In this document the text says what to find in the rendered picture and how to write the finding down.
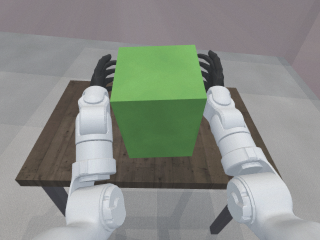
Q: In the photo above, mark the right robot forearm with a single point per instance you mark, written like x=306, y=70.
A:
x=240, y=156

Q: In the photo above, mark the carton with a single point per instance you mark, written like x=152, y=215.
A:
x=158, y=98

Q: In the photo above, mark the robot left upper arm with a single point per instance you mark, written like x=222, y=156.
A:
x=92, y=213

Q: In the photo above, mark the left robot forearm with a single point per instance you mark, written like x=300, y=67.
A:
x=93, y=140

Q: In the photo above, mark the robot right hand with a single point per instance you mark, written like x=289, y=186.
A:
x=215, y=76

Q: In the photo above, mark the table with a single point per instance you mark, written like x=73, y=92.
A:
x=49, y=164

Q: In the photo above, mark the robot right upper arm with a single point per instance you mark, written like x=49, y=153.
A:
x=262, y=202

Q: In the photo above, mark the robot left hand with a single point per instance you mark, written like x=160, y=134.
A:
x=100, y=73

